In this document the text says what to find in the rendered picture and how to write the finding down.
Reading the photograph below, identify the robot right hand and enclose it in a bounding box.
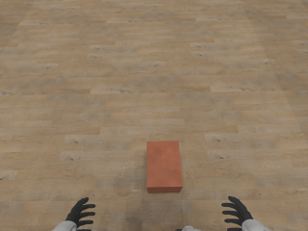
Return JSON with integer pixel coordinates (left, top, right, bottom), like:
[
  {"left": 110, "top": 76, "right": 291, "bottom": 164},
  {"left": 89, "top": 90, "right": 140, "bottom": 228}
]
[{"left": 221, "top": 196, "right": 253, "bottom": 231}]

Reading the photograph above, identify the carton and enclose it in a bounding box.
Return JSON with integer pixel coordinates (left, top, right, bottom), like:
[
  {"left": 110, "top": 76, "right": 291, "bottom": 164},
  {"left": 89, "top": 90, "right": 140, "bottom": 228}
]
[{"left": 146, "top": 141, "right": 183, "bottom": 193}]

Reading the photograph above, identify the robot left hand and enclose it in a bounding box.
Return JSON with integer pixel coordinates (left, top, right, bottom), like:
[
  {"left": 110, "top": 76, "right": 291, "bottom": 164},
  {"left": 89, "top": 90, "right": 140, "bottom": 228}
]
[{"left": 65, "top": 197, "right": 96, "bottom": 231}]

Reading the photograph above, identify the left robot forearm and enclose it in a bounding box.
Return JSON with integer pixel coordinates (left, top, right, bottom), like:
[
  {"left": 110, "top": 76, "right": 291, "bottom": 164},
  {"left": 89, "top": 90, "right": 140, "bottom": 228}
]
[{"left": 51, "top": 220, "right": 77, "bottom": 231}]

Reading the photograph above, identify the right robot forearm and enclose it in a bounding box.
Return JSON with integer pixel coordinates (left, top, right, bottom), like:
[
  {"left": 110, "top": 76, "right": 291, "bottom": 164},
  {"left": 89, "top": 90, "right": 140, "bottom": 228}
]
[{"left": 242, "top": 218, "right": 270, "bottom": 231}]

